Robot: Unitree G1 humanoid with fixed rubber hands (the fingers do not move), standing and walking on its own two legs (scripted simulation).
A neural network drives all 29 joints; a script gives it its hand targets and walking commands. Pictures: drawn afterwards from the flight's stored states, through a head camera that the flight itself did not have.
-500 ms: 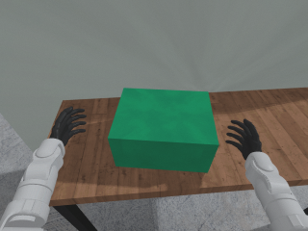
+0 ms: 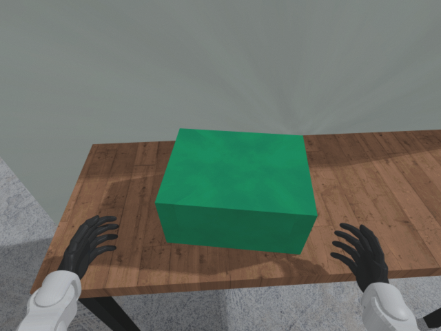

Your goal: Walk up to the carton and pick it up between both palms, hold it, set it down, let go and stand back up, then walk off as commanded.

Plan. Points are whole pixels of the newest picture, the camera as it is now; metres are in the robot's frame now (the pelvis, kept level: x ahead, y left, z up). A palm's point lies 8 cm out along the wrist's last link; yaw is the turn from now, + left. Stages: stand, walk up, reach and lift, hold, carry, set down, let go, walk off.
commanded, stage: set down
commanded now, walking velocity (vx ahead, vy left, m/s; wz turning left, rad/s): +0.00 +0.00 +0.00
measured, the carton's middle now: (236, 187) +0.42 +0.01 +0.00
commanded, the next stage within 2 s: let go in 1.14 s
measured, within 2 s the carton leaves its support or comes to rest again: neither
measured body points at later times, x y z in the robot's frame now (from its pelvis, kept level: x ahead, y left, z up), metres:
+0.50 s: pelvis +0.02 +0.00 +0.00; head +0.02 +0.00 +0.45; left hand +0.21 +0.27 +0.00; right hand +0.23 -0.23 -0.01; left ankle +0.02 +0.12 -0.74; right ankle +0.01 -0.14 -0.74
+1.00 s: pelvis +0.01 +0.00 +0.00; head -0.02 -0.01 +0.45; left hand +0.22 +0.27 +0.00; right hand +0.23 -0.23 -0.01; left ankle +0.02 +0.12 -0.74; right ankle +0.01 -0.14 -0.74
